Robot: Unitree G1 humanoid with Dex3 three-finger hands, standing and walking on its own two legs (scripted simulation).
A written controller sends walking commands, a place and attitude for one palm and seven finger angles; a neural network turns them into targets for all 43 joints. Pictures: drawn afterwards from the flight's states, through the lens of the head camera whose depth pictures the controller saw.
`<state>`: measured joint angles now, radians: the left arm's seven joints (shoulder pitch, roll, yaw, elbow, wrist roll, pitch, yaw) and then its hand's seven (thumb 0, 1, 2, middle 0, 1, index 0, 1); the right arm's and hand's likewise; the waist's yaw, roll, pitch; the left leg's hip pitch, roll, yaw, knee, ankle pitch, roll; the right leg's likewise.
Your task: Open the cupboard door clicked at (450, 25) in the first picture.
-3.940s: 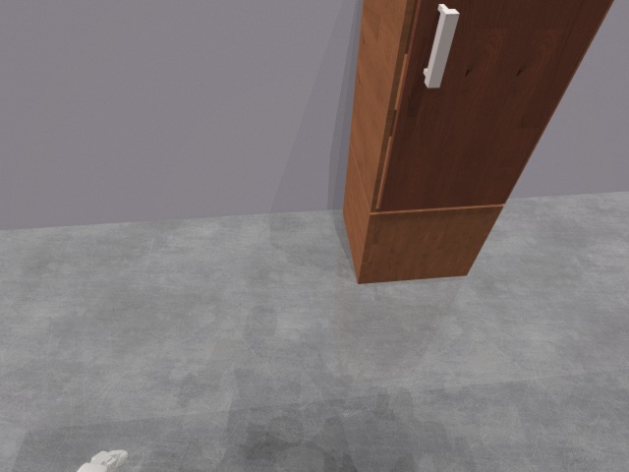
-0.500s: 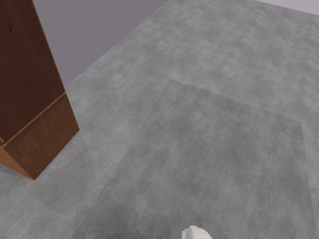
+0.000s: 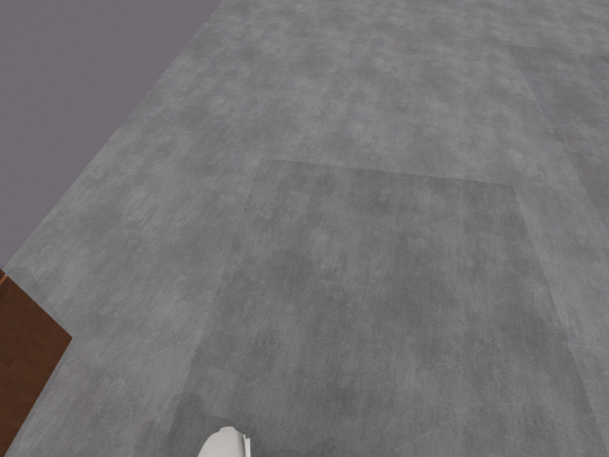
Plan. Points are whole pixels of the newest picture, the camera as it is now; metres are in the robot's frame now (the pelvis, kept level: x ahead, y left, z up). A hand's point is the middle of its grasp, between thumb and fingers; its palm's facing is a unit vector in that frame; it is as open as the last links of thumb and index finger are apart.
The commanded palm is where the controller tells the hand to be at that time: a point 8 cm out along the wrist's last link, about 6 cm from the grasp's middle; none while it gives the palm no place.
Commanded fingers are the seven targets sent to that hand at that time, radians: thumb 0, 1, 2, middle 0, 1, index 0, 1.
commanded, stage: walk to a spot facing it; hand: left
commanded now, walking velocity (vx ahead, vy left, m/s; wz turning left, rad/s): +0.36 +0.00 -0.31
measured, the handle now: out of the picture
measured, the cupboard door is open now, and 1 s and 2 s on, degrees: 0 0 0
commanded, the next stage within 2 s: turn to face it in 0.62 s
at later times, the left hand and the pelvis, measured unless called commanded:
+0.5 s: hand (185, 363) +0.30 +0.22 -0.17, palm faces -0.20 -0.97 -0.13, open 7.4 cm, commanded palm none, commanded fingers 0.00 0.90 0.90 -0.20 -0.30 -0.20 -0.30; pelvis +0.20 +0.06 +0.01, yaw -15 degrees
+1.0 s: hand (278, 248) +0.55 +0.08 -0.16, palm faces -0.35 -0.92 -0.19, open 7.2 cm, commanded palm none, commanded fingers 0.00 0.90 0.90 -0.20 -0.30 -0.20 -0.30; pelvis +0.37 -0.04 +0.00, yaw -20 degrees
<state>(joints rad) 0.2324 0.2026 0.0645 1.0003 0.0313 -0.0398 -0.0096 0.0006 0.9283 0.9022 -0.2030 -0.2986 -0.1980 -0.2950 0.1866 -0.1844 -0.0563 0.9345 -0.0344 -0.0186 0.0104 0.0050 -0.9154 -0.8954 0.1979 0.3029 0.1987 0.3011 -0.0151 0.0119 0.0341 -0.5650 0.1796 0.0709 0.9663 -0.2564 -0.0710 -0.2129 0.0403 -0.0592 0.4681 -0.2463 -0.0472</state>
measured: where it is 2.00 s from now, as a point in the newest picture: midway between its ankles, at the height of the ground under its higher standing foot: (329, 406)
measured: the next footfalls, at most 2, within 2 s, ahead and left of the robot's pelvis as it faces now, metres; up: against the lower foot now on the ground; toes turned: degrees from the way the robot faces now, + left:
left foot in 0.14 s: +0.20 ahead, +0.15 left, +0.00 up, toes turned +6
right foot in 0.72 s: +0.39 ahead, -0.13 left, +0.00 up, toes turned -29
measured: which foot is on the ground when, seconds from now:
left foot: up 0.00-0.12, down 0.14-0.72, up 0.74-1.00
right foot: down 0.00-0.16, up 0.18-0.70, down 0.72-1.00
